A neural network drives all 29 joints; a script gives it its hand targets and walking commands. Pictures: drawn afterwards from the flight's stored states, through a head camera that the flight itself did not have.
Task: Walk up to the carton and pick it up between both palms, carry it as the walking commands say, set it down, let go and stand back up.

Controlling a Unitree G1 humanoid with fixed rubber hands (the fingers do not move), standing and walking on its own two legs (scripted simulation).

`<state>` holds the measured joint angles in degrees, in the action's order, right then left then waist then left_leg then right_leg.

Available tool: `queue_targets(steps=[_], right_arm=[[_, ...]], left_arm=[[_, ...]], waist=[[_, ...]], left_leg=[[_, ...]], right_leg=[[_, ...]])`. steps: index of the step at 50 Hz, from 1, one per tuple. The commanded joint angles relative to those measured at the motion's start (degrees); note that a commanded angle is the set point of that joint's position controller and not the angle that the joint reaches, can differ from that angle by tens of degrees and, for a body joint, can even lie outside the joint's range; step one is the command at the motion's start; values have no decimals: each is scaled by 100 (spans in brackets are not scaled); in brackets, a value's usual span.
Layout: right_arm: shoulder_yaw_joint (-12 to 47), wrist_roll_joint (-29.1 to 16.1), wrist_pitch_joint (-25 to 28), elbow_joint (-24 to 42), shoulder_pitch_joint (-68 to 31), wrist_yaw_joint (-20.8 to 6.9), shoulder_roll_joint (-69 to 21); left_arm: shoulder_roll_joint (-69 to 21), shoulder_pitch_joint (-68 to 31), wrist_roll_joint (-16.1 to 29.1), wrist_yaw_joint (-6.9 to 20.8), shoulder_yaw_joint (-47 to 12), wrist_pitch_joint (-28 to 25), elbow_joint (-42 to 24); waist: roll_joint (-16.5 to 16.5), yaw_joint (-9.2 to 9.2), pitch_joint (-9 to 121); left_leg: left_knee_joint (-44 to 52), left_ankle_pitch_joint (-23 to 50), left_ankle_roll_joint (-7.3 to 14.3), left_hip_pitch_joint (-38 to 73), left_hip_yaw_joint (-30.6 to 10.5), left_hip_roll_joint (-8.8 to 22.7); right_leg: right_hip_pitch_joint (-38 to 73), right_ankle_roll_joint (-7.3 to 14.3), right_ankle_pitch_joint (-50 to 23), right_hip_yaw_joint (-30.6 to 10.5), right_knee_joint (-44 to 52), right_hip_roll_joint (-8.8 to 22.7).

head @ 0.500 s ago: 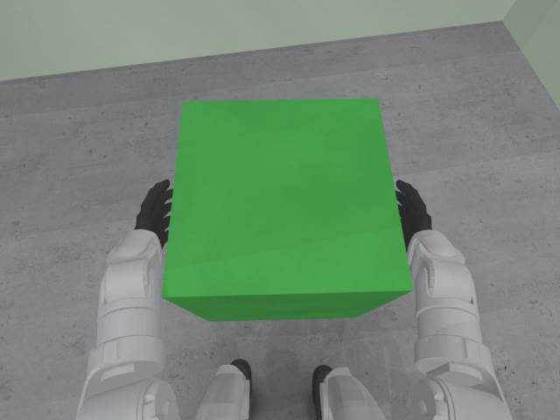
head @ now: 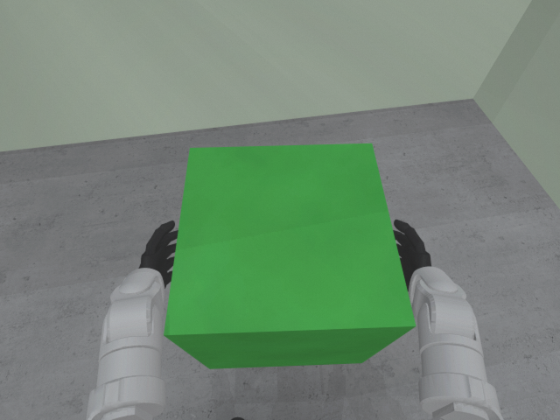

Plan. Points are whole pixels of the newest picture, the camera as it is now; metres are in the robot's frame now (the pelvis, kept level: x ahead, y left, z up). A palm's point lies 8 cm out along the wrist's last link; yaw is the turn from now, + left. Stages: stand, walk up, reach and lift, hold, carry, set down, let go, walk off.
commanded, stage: reach and lift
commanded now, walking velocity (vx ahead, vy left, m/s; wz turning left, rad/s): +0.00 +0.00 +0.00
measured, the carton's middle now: (283, 265) +0.37 +0.00 -0.07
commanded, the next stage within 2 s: hold in 1.44 s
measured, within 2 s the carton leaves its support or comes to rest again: neither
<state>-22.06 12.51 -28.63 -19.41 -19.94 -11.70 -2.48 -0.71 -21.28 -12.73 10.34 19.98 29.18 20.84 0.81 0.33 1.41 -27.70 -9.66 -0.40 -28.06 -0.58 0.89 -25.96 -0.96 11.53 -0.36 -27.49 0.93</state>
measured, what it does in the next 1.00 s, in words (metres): stands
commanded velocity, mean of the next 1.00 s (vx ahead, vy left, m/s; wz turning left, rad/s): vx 0.00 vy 0.00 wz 0.00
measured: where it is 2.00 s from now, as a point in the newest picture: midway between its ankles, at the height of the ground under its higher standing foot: outside the picture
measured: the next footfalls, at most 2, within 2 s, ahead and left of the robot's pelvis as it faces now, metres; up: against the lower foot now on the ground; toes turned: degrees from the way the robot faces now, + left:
none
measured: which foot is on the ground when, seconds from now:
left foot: down 0.00-1.00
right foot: down 0.00-1.00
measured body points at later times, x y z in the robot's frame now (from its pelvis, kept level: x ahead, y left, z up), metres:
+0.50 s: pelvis +0.01 +0.00 +0.01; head +0.00 +0.00 +0.46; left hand +0.31 +0.20 +0.04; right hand +0.31 -0.19 +0.04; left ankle +0.04 +0.12 -0.74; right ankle +0.02 -0.13 -0.74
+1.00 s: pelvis +0.01 +0.01 +0.01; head +0.00 +0.01 +0.46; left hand +0.31 +0.18 +0.04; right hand +0.30 -0.20 +0.05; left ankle +0.04 +0.12 -0.74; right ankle +0.02 -0.13 -0.74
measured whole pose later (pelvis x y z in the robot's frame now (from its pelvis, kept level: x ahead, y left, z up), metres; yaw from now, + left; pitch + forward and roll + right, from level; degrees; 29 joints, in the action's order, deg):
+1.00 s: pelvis +0.01 +0.01 +0.01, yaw -1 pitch -6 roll +0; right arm -14.7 7.2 -41.7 -8.5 -12.5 -8.9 0.2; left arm -1.1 -12.2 -9.6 7.1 14.3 42.0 7.7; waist 0.6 -1.5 -3.9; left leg -16.1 -7.3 0.1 -3.4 0.8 0.3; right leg -1.8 -1.6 8.7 -1.7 -15.9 1.6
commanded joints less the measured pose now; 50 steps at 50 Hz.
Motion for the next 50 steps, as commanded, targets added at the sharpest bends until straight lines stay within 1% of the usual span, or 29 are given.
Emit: queue_targets(steps=[1, 10, 17, 20, 26, 29, 33, 40, 45, 50], right_arm=[[3296, -713, 19, 246, -2596, -885, -4795], [3462, -832, -307, 629, -2243, -709, -4617], [3823, -1006, -600, 1014, -2153, -521, -4697], [3959, -1077, -747, 1207, -2054, -440, -4657], [3998, -1113, -1013, 1524, -1835, -348, -4348], [4013, -1149, -1118, 1680, -1777, -331, -4216], [3891, -1133, -1205, 1690, -1738, -330, -3989], [3905, -1245, -1177, 1723, -1988, -418, -3926], [3937, -1282, -1150, 1721, -2014, -474, -3940], [3990, -1282, -1150, 1761, -1868, -478, -3982]], left_arm=[[-5150, -2525, 883, 923, -3382, -70, -413], [-4815, -2102, 962, 799, -3487, 231, -876], [-4509, -1977, 1126, 740, -3641, 513, -1313], [-4426, -1917, 1234, 705, -3744, 649, -1539], [-4258, -1807, 1349, 599, -3850, 913, -1910], [-4218, -1780, 1362, 539, -3910, 1019, -2074], [-4155, -1727, 1284, 465, -3829, 1113, -2053], [-4338, -1885, 1240, 383, -3841, 1110, -2038], [-4451, -1897, 1233, 358, -3886, 1100, -2028], [-4460, -1740, 1224, 363, -3925, 1106, -2049]], waist=[[-161, -10, 2516], [-67, 10, 1744], [-12, 45, 1300], [-37, 13, 1215], [-104, -106, 981], [-131, -147, 887], [-147, -196, 692], [-167, -167, 812], [-157, -160, 952], [-122, -157, 1010]], left_leg=[[305, 1273, 120, 2075, -268, -604], [791, 1056, 135, 2507, -221, -604], [939, 867, 123, 2691, -105, -626], [991, 930, 108, 2789, -84, -623], [1178, 987, 74, 2947, -119, -585], [1265, 964, 61, 2987, -142, -573], [1342, 778, 53, 2946, -172, -563], [1335, 618, 42, 2986, -214, -553], [1319, 708, 42, 3073, -226, -550], [1319, 933, 42, 3156, -222, -564]], right_leg=[[1041, 263, -1206, -198, 412, -662], [1813, 198, -1136, -292, 889, -585], [2168, 132, -990, -318, 1131, -506], [2313, 118, -1056, -329, 1195, -499], [2507, 134, -1096, -310, 1325, -531], [2553, 139, -1058, -288, 1383, -555], [2522, 149, -865, -273, 1433, -571], [2441, 165, -644, -255, 1377, -609], [2391, 161, -691, -257, 1351, -623], [2409, 131, -906, -269, 1374, -625]])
